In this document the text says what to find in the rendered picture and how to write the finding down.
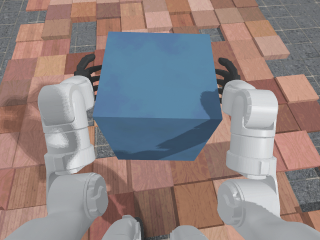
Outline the robot right forearm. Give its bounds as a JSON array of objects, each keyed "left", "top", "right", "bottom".
[{"left": 221, "top": 79, "right": 280, "bottom": 209}]

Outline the robot left foot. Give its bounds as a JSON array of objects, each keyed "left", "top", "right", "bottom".
[{"left": 134, "top": 217, "right": 144, "bottom": 240}]

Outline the robot left forearm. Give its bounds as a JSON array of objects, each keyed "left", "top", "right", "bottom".
[{"left": 37, "top": 75, "right": 96, "bottom": 213}]

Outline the robot left hand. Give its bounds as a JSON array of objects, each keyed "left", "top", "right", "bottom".
[{"left": 74, "top": 53, "right": 102, "bottom": 101}]

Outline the robot right hand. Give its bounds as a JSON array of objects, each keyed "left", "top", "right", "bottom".
[{"left": 215, "top": 57, "right": 241, "bottom": 104}]

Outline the robot right upper arm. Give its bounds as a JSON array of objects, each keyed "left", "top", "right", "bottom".
[{"left": 217, "top": 179, "right": 320, "bottom": 240}]

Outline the robot left thigh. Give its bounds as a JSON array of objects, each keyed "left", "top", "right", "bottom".
[{"left": 101, "top": 218, "right": 141, "bottom": 240}]

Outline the carton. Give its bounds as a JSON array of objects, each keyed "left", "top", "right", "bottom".
[{"left": 92, "top": 31, "right": 223, "bottom": 161}]

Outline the robot left upper arm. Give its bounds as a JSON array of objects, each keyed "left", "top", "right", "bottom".
[{"left": 4, "top": 172, "right": 109, "bottom": 240}]

